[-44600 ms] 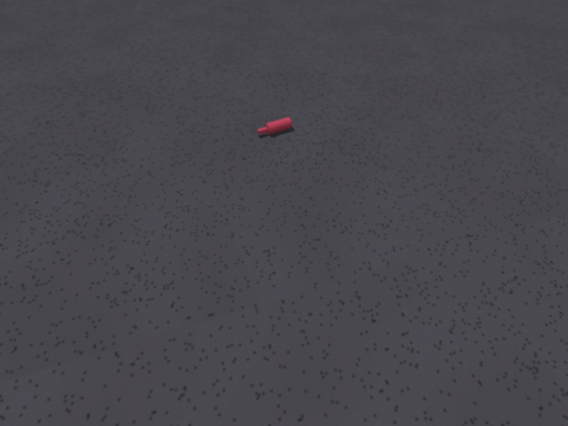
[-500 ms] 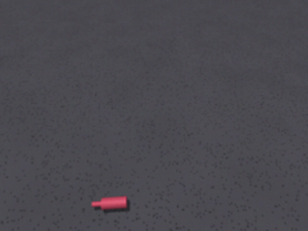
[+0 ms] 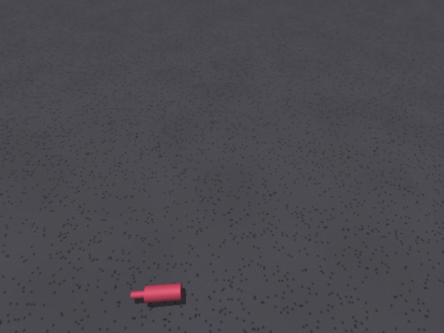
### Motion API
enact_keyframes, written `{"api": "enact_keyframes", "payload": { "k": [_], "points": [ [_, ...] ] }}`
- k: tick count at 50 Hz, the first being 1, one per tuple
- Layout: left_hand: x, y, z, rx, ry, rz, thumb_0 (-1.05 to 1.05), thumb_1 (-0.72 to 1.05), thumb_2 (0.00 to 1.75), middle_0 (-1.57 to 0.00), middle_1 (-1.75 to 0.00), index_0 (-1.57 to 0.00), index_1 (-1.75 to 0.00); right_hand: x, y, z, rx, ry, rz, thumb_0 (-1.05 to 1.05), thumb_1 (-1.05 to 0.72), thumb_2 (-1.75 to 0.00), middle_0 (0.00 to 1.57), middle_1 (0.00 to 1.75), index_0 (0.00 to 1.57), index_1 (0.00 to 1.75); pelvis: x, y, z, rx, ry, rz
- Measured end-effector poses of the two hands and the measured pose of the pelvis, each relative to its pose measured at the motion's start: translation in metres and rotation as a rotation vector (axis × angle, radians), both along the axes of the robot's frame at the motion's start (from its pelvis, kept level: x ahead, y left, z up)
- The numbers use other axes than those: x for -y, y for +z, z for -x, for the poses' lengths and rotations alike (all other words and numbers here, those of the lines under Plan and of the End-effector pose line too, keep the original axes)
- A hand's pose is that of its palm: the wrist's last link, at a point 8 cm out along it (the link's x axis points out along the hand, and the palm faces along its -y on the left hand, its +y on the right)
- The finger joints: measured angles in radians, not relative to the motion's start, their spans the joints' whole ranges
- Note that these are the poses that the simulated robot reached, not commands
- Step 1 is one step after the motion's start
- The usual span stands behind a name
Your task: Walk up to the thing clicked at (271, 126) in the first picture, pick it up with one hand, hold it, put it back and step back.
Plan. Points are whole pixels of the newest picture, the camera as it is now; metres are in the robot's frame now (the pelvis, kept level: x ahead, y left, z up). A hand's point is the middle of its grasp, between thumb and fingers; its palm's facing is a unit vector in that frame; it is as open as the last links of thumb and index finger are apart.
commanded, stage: stand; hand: left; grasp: from above
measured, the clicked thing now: (156, 293) +0.40 +0.26 -0.75
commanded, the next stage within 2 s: step back in 0.16 s
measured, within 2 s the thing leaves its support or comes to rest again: neither
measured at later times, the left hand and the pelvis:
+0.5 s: hand out of the picture +0.09 +0.30 -0.18, palm faces -0.03 -0.93 -0.37, open 7.4 cm; pelvis -0.05 +0.04 -0.03, yaw -1 degrees
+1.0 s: hand out of the picture -0.06 +0.28 -0.17, palm faces -0.11 -0.91 -0.39, open 7.4 cm; pelvis -0.16 +0.02 -0.03, yaw -6 degrees
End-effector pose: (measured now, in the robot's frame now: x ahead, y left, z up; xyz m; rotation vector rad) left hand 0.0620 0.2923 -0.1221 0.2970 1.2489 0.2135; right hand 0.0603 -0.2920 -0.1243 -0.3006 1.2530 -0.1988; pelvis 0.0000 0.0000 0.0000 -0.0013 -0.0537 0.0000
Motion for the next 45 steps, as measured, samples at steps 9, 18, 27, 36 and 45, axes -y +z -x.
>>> {"api": "enact_keyframes", "payload": {
  "k": [9, 18, 27, 36, 45],
  "points": [
    [-0.001, 0.0, -0.001, -0.003, 0.004, 0.001, 0.01, 0.9, 0.9, -0.2, -0.3, -0.21, -0.3, 0.002, 0.0, 0.0, -0.007, -0.004, 0.001, 0.0, -0.9, -0.89, 0.21, 0.3, 0.2, 0.3, 0.0, 0.0, -0.001, -0.007, -0.001, 0.0],
    [-0.024, -0.007, -0.005, 0.025, -0.017, -0.038, 0.01, 0.9, 0.9, -0.2, -0.3, -0.21, -0.3, 0.013, -0.003, 0.004, 0.007, -0.013, 0.045, 0.0, -0.9, -0.89, 0.21, 0.3, 0.2, 0.3, -0.01, -0.014, 0.03, -0.019, -0.001, 0.014],
    [-0.057, -0.023, -0.025, 0.103, -0.066, -0.036, 0.01, 0.9, 0.9, -0.2, -0.3, -0.21, -0.3, -0.012, 0.006, 0.06, -0.044, -0.019, 0.104, 0.0, -0.91, -0.89, 0.2, 0.3, 0.2, 0.3, -0.041, -0.022, 0.057, -0.024, -0.007, 0.021],
    [-0.053, -0.023, 0.021, 0.037, -0.117, -0.018, 0.0, 0.9, 0.9, -0.2, -0.3, -0.21, -0.3, -0.025, 0.013, 0.091, 0.006, -0.052, 0.11, 0.01, -0.9, -0.89, 0.21, 0.3, 0.21, 0.3, -0.046, -0.016, 0.086, -0.035, -0.062, 0.018],
    [-0.038, -0.023, 0.078, 0.015, -0.147, -0.054, 0.01, 0.9, 0.9, -0.2, -0.3, -0.21, -0.3, -0.009, -0.012, 0.119, 0.113, -0.056, 0.063, 0.0, -0.9, -0.89, 0.21, 0.3, 0.21, 0.3, -0.029, -0.032, 0.134, -0.005, -0.125, -0.003]
  ]
}}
